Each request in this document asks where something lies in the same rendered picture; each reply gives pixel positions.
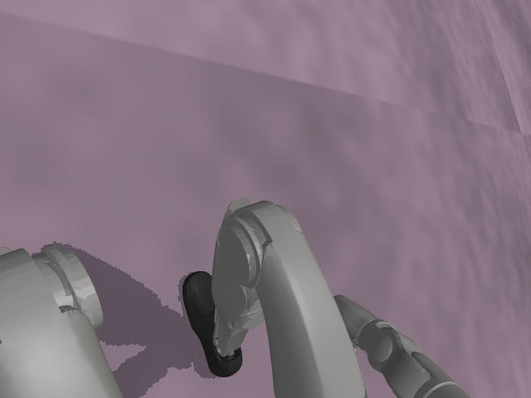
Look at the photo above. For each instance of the right robot hand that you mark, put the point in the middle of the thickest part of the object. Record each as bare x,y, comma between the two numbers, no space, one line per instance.
355,317

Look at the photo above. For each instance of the right robot arm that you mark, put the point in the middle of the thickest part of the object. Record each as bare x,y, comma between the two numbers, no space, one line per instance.
409,373

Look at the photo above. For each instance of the right robot foot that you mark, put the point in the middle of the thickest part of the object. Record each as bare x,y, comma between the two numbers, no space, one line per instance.
200,307

